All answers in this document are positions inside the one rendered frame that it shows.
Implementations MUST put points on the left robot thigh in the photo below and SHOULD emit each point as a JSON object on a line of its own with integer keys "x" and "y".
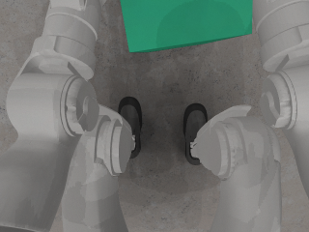
{"x": 90, "y": 202}

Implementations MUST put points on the right robot forearm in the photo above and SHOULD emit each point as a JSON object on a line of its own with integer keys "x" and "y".
{"x": 283, "y": 30}

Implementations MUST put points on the left robot forearm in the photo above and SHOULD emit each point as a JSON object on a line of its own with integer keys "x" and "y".
{"x": 68, "y": 40}

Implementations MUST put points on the carton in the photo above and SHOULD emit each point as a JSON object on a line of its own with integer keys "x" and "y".
{"x": 154, "y": 25}

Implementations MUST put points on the robot left upper arm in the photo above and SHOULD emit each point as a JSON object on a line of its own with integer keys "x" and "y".
{"x": 50, "y": 112}

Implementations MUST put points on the robot left foot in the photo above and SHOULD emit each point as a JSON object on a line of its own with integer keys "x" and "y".
{"x": 130, "y": 109}

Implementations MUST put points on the robot right upper arm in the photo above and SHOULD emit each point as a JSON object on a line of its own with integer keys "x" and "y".
{"x": 284, "y": 104}

